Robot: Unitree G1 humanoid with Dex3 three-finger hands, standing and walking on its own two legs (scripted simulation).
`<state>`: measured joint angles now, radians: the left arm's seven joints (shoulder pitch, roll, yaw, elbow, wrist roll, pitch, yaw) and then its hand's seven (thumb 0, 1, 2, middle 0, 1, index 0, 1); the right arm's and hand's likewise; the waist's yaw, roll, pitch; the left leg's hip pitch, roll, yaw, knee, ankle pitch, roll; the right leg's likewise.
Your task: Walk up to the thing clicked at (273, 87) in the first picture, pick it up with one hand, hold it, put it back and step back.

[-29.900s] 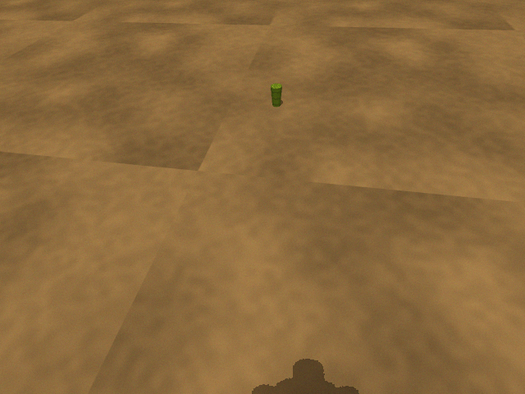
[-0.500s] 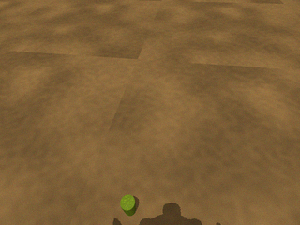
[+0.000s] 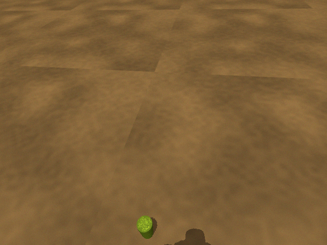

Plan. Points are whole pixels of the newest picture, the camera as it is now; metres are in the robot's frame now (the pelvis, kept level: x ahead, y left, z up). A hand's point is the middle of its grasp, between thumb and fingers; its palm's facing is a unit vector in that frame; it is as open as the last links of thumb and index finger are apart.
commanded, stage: stand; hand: left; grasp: from the side
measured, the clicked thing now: (146, 228) +0.39 +0.18 -0.70
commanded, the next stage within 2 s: step back in 1.36 s
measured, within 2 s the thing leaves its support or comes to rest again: neither
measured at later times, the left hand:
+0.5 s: hand out of the picture +0.08 +0.24 -0.16, palm faces -0.02 -0.94 -0.34, open 7.4 cm
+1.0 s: hand out of the picture +0.10 +0.24 -0.15, palm faces -0.01 -0.94 -0.35, open 7.4 cm
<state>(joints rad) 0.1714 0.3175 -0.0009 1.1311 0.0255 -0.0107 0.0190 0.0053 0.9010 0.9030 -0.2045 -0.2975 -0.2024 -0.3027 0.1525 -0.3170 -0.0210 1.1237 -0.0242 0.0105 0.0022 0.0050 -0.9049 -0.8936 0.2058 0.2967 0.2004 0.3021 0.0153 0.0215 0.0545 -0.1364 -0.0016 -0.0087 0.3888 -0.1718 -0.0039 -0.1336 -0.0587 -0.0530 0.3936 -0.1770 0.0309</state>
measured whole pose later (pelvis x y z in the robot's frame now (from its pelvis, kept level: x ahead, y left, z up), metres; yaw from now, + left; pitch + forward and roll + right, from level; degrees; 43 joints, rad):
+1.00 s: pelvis +0.03 -0.01 +0.00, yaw -1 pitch -2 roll +0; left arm 0.10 0.32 0.01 1.15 0.01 -0.01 0.01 0.00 0.90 0.90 -0.20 -0.30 -0.20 -0.30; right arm 0.10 -0.34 -0.01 1.15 -0.02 0.00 0.00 0.00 -0.91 -0.89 0.21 0.30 0.20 0.30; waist 0.01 0.02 0.05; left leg -0.09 0.01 0.00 0.31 -0.18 -0.02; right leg -0.10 -0.04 -0.05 0.32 -0.18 0.02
